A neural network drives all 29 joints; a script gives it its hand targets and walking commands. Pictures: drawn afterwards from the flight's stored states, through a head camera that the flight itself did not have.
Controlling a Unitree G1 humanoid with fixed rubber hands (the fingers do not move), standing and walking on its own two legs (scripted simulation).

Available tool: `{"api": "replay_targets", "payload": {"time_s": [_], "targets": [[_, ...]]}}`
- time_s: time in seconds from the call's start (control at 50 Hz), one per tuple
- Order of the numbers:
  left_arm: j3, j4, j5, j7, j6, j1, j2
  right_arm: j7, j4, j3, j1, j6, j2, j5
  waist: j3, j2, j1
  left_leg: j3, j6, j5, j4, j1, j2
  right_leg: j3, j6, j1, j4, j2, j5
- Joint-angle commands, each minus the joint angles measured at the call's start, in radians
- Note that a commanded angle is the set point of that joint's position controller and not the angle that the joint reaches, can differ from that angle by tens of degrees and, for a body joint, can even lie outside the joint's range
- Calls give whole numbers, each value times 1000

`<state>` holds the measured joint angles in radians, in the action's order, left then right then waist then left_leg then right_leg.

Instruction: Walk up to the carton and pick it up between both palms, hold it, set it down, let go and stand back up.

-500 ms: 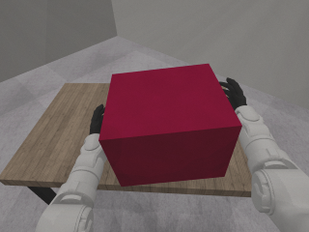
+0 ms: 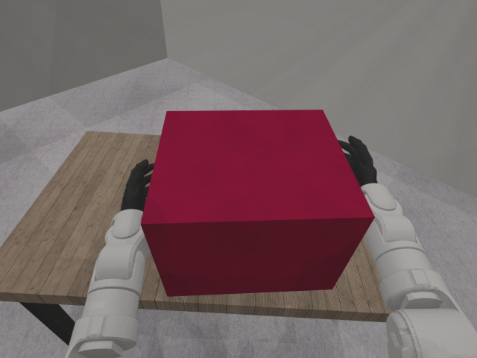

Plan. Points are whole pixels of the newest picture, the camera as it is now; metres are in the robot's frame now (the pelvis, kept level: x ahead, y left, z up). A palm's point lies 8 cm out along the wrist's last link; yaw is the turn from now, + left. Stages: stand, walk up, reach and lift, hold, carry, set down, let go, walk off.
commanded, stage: reach and lift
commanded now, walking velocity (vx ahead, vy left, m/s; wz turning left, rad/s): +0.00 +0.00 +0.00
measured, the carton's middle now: (248, 199) +0.39 -0.01 +0.09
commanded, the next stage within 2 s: hold in 1.30 s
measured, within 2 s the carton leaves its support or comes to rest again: neither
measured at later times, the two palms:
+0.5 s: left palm (122, 202) +0.33 +0.18 +0.14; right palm (372, 188) +0.34 -0.20 +0.16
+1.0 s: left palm (122, 199) +0.33 +0.18 +0.15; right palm (376, 189) +0.34 -0.20 +0.16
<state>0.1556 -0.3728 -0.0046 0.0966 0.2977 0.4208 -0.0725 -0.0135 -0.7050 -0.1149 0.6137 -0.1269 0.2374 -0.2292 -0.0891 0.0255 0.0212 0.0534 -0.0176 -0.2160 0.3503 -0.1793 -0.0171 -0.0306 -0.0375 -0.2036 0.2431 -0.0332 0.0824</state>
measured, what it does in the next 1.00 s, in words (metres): stands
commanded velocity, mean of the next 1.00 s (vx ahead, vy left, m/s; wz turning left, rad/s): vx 0.00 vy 0.00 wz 0.00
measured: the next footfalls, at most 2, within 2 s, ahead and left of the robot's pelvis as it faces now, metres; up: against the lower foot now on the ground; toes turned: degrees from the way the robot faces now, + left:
none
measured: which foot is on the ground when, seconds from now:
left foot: down 0.00-1.00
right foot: down 0.00-1.00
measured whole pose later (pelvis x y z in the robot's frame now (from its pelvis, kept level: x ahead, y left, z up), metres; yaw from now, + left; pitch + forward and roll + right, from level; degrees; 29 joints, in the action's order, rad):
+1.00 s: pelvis -0.02 +0.00 +0.00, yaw +0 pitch -3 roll +0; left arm 0.26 -0.20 0.09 -0.04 0.53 0.46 -0.08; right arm 0.05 -0.52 -0.17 0.57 -0.29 0.15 -0.15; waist -0.05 0.05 0.05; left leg 0.06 -0.02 -0.18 0.32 -0.09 0.00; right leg -0.02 -0.03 -0.13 0.26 -0.04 0.07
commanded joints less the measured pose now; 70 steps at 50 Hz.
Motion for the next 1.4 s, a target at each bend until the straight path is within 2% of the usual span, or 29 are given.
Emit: {"api": "replay_targets", "payload": {"time_s": [0.0,0.04,0.06,0.1,0.14,0.16,0.24,0.32,0.36,0.42,0.44,0.52,0.56,0.68,0.7,0.72,0.74,0.86,0.94,0.98,1.04,1.06,1.08,1.1,1.12,1.14,1.22,1.3,1.38], "targets": [[-513,414,-81,-130,-12,742,568,-122,369,412,561,9,-526,-76,-492,-68,37,-2,-101,602,3,145,62,-21,37,334,66,111,-424],[-487,397,-67,-142,20,693,578,-109,437,418,568,-16,-536,-75,-416,-54,12,-4,-90,537,-9,104,73,-15,40,345,52,112,-387],[-520,446,-77,-151,33,713,572,-107,423,417,546,-29,-546,-68,-412,-59,38,-7,-93,527,-14,110,76,-23,39,343,48,105,-375],[-552,547,-93,-147,54,667,562,-100,538,480,521,-35,-545,-94,-521,-53,28,4,-104,627,19,152,73,-19,37,379,74,114,-495],[-510,522,-82,-153,73,632,549,-91,579,468,513,-61,-528,-80,-435,-22,27,-5,-87,527,-15,87,86,-7,35,402,75,107,-459],[-486,501,-62,-164,87,653,515,-88,506,446,480,-84,-540,-60,-351,-8,39,-11,-76,444,-33,53,90,-7,27,405,62,94,-406],[-520,623,-82,-188,126,595,517,-61,690,529,488,-100,-567,-103,-484,-16,37,-11,-85,553,-7,81,106,0,26,507,103,93,-593],[-470,591,-46,-219,167,625,482,-51,632,458,430,-150,-544,-69,-312,-18,76,-20,-61,377,-52,44,106,-4,23,414,56,87,-356],[-436,576,-25,-224,184,591,470,-54,686,483,482,-161,-540,-80,-336,-31,28,-37,-55,377,-68,38,109,6,27,436,69,79,-375],[-419,528,-25,-246,192,619,464,-51,645,464,479,-166,-571,-50,-297,-2,62,-31,-52,351,-75,46,109,-12,22,419,47,81,-322],[-402,490,1,-251,201,558,483,-53,684,467,508,-162,-553,-51,-302,-14,25,-39,-50,354,-73,58,108,-7,24,417,49,88,-316],[-440,593,-23,-255,189,633,488,-61,627,452,473,-147,-569,-49,-309,-55,61,-29,-64,411,-63,103,95,-25,33,382,50,96,-301],[-407,466,-3,-256,195,644,493,-71,604,423,538,-140,-559,-18,-282,-46,43,-33,-60,319,-79,77,100,-28,34,347,22,94,-179],[-409,472,-10,-236,175,777,489,-100,522,397,603,-116,-578,-3,-298,-62,34,-35,-60,258,-93,64,86,-32,47,316,23,87,-92],[-404,423,-6,-237,182,757,499,-101,516,369,598,-116,-566,5,-282,-58,53,-36,-54,212,-104,64,83,-36,46,288,17,90,-51],[-411,435,-1,-232,185,723,528,-105,516,384,612,-106,-565,1,-311,-67,24,-41,-59,246,-108,78,78,-42,45,301,15,90,-59],[-417,408,-9,-236,187,734,501,-104,529,376,613,-101,-566,2,-310,-40,47,-47,-50,211,-103,56,82,-40,39,300,17,83,-59],[-369,343,5,-240,182,773,499,-97,487,380,680,-102,-613,17,-307,-21,16,-56,-29,152,-120,27,89,-29,26,336,15,75,-40],[-361,334,0,-237,180,771,486,-94,435,370,641,-109,-611,16,-304,-42,29,-58,-33,180,-115,36,93,-32,24,337,18,71,-80],[-396,435,-34,-239,166,807,483,-86,501,406,637,-103,-623,-14,-392,-45,35,-46,-35,269,-86,53,93,-23,23,379,43,79,-166],[-364,343,-14,-243,168,797,472,-76,493,402,674,-125,-631,-2,-331,-4,17,-54,-23,177,-102,7,98,-20,17,369,23,73,-99],[-374,417,-15,-243,163,820,467,-79,495,404,650,-123,-634,-11,-366,-27,7,-58,-20,186,-104,-2,92,-18,18,388,33,67,-104],[-337,325,0,-245,178,779,444,-78,478,401,652,-132,-617,-4,-310,3,10,-56,-13,151,-120,-27,93,-19,15,390,28,66,-77],[-369,411,-21,-246,172,799,468,-74,528,431,660,-130,-650,-13,-376,0,13,-57,-12,183,-106,2,95,-17,12,414,31,65,-113],[-386,408,-22,-248,178,804,480,-71,528,423,672,-130,-645,-17,-371,-28,18,-57,-23,209,-96,3,101,-8,18,413,40,64,-135],[-335,331,2,-256,190,764,455,-65,500,424,671,-145,-637,-18,-308,6,6,-54,-13,201,-102,-9,99,-15,11,400,34,67,-137],[-420,503,-51,-255,180,827,474,-51,585,451,629,-153,-649,-53,-428,-26,52,-43,-35,304,-69,44,104,-16,9,431,53,74,-231],[-378,457,-31,-265,217,786,451,-53,562,432,627,-195,-626,-46,-316,-19,36,-52,-26,222,-97,-5,96,-22,12,415,32,70,-141],[-399,507,-27,-272,250,770,463,-57,536,420,580,-217,-597,-54,-301,-65,77,-43,-53,328,-74,62,97,-15,25,403,34,84,-199]]}}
